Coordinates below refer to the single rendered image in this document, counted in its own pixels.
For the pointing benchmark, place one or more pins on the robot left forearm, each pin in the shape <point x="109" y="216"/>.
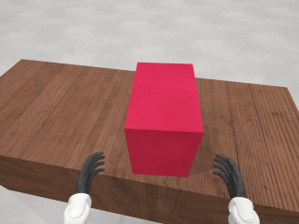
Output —
<point x="78" y="210"/>

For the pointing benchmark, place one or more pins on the robot right hand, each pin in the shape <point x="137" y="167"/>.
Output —
<point x="232" y="176"/>

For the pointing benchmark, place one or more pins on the robot left hand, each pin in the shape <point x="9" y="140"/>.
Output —
<point x="87" y="172"/>

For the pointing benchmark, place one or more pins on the pedestal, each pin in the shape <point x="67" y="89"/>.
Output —
<point x="53" y="116"/>

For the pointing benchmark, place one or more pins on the carton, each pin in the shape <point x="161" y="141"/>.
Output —
<point x="163" y="126"/>

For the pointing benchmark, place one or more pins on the robot right forearm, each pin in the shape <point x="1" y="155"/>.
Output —
<point x="241" y="211"/>

